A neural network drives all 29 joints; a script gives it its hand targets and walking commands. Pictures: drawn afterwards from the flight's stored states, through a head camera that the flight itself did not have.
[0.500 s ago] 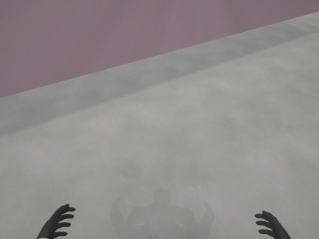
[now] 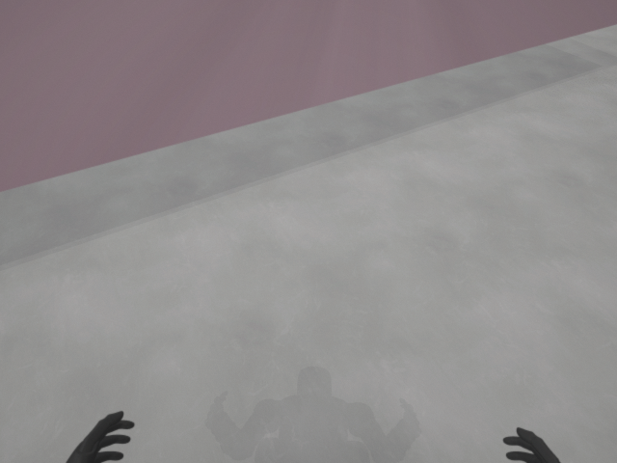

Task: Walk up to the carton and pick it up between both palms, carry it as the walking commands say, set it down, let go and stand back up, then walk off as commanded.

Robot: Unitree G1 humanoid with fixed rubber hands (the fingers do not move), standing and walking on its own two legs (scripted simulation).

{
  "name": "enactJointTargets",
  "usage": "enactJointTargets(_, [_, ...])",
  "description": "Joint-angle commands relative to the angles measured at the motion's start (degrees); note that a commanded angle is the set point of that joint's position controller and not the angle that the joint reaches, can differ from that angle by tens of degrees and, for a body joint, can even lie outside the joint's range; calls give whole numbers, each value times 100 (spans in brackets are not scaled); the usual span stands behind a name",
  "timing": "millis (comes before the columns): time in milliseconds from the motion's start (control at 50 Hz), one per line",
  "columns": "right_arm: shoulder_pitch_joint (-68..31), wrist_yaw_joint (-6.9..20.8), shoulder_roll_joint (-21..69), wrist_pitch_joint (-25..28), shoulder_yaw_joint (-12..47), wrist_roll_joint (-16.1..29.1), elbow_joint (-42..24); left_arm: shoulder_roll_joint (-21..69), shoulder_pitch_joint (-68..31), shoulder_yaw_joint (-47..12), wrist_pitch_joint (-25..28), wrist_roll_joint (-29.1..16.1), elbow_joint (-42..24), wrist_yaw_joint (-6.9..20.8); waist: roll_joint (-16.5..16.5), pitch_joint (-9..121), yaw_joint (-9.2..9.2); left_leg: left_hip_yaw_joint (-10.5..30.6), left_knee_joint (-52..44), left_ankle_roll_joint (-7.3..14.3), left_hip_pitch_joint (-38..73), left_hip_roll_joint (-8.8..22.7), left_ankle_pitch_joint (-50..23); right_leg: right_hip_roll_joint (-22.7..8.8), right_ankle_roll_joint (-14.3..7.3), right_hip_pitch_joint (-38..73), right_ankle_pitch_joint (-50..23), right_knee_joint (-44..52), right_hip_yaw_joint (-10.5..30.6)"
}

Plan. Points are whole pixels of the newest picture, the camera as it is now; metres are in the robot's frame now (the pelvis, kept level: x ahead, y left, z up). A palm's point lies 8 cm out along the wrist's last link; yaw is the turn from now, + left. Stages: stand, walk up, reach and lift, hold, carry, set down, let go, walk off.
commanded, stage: stand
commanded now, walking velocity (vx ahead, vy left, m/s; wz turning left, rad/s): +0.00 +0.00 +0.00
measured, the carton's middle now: out of the picture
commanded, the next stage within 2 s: walk up in 0.50 s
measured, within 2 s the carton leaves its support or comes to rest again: neither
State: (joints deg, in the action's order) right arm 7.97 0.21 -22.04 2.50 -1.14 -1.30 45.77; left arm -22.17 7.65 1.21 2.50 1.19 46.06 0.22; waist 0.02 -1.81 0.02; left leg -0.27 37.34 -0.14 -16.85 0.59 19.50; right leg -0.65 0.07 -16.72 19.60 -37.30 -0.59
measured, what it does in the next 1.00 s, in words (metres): lifts its right foot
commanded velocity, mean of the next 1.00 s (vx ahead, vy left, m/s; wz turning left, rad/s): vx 0.01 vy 0.01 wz -0.16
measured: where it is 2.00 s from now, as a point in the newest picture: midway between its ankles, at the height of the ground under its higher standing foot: outside the picture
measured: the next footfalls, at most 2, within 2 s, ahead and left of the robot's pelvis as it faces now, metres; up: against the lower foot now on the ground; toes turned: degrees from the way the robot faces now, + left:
right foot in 1.14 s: -0.05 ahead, -0.14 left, +0.00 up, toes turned -23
left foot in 1.58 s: +0.01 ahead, +0.07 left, +0.00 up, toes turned -29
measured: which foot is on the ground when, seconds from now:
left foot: down 0.00-1.00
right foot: down 0.00-0.82, up 0.84-1.00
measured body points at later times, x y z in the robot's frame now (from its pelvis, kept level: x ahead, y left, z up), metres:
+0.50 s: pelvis +0.00 +0.00 +0.02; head +0.00 +0.00 +0.47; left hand +0.12 +0.31 -0.09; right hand +0.13 -0.31 -0.09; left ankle +0.01 +0.12 -0.72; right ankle +0.00 -0.12 -0.72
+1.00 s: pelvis -0.03 +0.01 +0.02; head +0.02 +0.02 +0.46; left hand +0.12 +0.26 -0.13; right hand -0.01 -0.28 -0.11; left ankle +0.00 +0.13 -0.72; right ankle -0.06 -0.12 -0.67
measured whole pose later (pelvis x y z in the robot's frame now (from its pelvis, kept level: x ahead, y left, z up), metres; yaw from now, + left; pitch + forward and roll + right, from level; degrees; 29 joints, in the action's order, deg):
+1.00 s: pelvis -0.03 +0.01 +0.02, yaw -12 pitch -1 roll -1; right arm 9.6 -1.6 -15.3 -1.6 -1.8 -1.2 53.2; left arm -16.8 8.0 3.9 -4.8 1.0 49.5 1.7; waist -1.3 -7.3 -0.1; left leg -8.1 27.8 -0.7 -12.9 5.6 14.0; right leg -1.0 3.0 -25.2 26.3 -55.4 -1.2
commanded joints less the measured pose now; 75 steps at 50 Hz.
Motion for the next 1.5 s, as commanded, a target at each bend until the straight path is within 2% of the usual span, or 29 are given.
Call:
enactJointTargets(0, [-267,-22,-958,68,-215,13,-229,-958,-273,212,67,-14,-227,-21,7,423,-1,532,-766,354,178,468,-1038,-473,-361,191,-1048,760,541])
enactJointTargets(340, [-477,-7,-981,6,-117,40,558,-983,-450,111,15,-43,540,-13,3,337,-3,538,-1565,248,692,562,-1323,-578,-249,671,-1320,1559,547])
enactJointTargets(660, [-554,-23,-1024,-30,-88,47,1057,-1025,-540,73,-30,-42,1036,-24,5,261,-6,563,-1964,174,863,626,-1244,-637,-196,840,-1240,1965,550])
enactJointTargets(680, [-597,80,-528,-291,-200,25,869,-885,592,421,-266,-24,1142,-73,-74,191,-140,-267,-605,-102,-304,236,-384,-1210,-319,1475,-389,1735,1296])
enactJointTargets(700, [-695,-40,-520,-383,-223,58,724,-982,165,338,-350,59,922,48,-1083,-368,-48,-364,-249,-231,105,83,-352,-1158,-628,314,-2709,1809,1909])
enactJointTargets(720, [-158,-108,-393,-408,-252,108,755,-862,-248,402,-385,18,680,66,-1447,-149,62,-176,-34,-241,-15,103,431,-1247,-730,274,-3542,1596,1882])
enactJointTargets(740, [180,-164,-327,-404,-278,133,824,-831,-294,457,-412,-1,618,70,-1506,-35,144,-83,-130,-245,46,81,590,-1273,-714,324,-3995,1390,1807])
enactJointTargets(760, [395,-217,-264,-373,-267,174,838,-736,-307,471,-441,22,548,62,-1287,65,245,-90,-584,-214,343,78,322,-1069,-585,140,-4001,1128,1665])
enactJointTargets(780, [460,-220,-271,-358,-238,163,926,-671,-302,465,-473,33,437,71,-875,239,375,-83,-1220,-146,1054,147,-123,-809,-425,-334,-3376,890,1449])
enactJointTargets(800, [554,-246,-552,-333,-277,114,889,-385,-319,394,-472,50,291,71,145,306,431,651,-1888,44,1488,890,-655,-310,-151,-943,-2360,159,957])
enactJointTargets(820, [469,-260,-950,-360,-341,74,757,-139,-303,326,-504,61,41,67,1842,281,356,1852,-2389,704,1582,2352,-1893,141,144,-1609,382,-1167,221])
enactJointTargets(840, [275,-224,-881,-363,-258,79,638,-168,-168,385,-581,39,31,-7,1413,298,202,1712,-2179,1033,1181,2651,-3045,-150,245,-1542,1435,-2290,253])
enactJointTargets(860, [96,-216,-710,-354,-246,76,534,-166,-16,431,-605,22,66,-10,859,379,83,1211,-1857,1014,1021,2467,-3754,-168,227,-1385,1339,-2852,316])
enactJointTargets(880, [-86,-216,-532,-351,-229,67,469,-161,94,466,-621,7,91,31,566,429,-13,651,-1692,844,965,2165,-3869,-168,229,-1249,1022,-2966,344])
enactJointTargets(920, [-190,-215,-391,-331,-236,20,383,-86,135,443,-662,-8,46,131,865,423,-57,79,-1586,554,1025,1765,-3562,-164,304,-1070,636,-2366,149])
enactJointTargets(980, [229,-200,-452,-364,-381,-28,451,74,-195,356,-718,-39,-122,171,1280,331,115,-70,-1642,563,1155,1809,-3275,-163,325,-882,739,-1347,-136])
enactJointTargets(1040, [295,-176,-520,-397,-488,-31,460,187,-149,288,-690,-83,-141,177,1363,375,83,-202,-1572,543,1090,1915,-3157,-133,202,-344,702,-418,-379])
enactJointTargets(1080, [289,-153,-522,-444,-533,-28,442,187,120,266,-624,-80,-30,171,1191,440,-64,-361,-1227,415,967,1860,-2782,-66,89,154,250,400,-536])
enactJointTargets(1100, [367,-124,-443,-473,-532,-25,446,100,321,281,-556,-54,58,162,852,548,-195,-592,-730,286,702,1675,-2169,-160,8,678,-251,1035,-584])
enactJointTargets(1120, [586,-93,-154,-498,-475,-33,426,-152,440,340,-479,2,120,148,-72,542,-259,-898,247,142,115,1267,-1415,-663,-97,1184,-756,1532,-63])
enactJointTargets(1140, [444,-88,244,-519,-302,-46,123,-843,545,533,-436,76,6,116,-2030,393,-393,-923,1595,-266,-1564,416,1472,-2096,-619,1453,-2157,2062,2205])
enactJointTargets(1160, [-35,-167,142,-610,-259,57,-68,-1019,801,601,-424,17,38,53,-1966,414,-406,-156,2518,-402,-1776,442,1908,-2468,-1085,1019,-2951,2200,2635])
enactJointTargets(1180, [-45,-187,35,-607,-299,46,-61,-777,523,565,-460,17,-26,4,-1357,320,-288,151,2669,-408,-1723,574,1512,-2098,-1053,887,-2544,2100,2087])
enactJointTargets(1200, [56,-184,-6,-573,-322,19,28,-519,164,511,-501,33,-92,-23,-1056,210,-147,183,2624,-422,-1602,580,1023,-1714,-907,699,-2178,2020,1607])
enactJointTargets(1220, [208,-164,-35,-562,-356,21,111,-366,-26,465,-499,65,-159,-39,-948,274,-67,138,2643,-424,-1517,498,616,-1434,-807,719,-2135,1895,1337])
enactJointTargets(1260, [324,-138,43,-578,-354,14,129,-233,33,438,-440,59,-108,-31,-881,437,-22,58,2562,-453,-1355,371,365,-1254,-748,807,-2848,1701,1113])
enactJointTargets(1300, [222,-150,99,-594,-312,21,59,-239,222,426,-419,65,-54,-25,-824,444,-86,8,2231,-472,-1216,303,377,-1222,-801,820,-2755,1733,1215])
enactJointTargets(1400, [-103,-174,153,-587,-268,46,-147,-408,416,456,-460,119,-15,-44,-943,246,-239,18,1145,-394,-1028,115,556,-1271,-975,768,-1918,1991,1872])
enactJointTargets(1480, [86,-184,245,-488,-228,71,-140,-417,331,471,-481,106,32,-32,-1018,359,-119,-36,113,-252,-307,-78,400,-1133,-894,589,-1760,2035,2131])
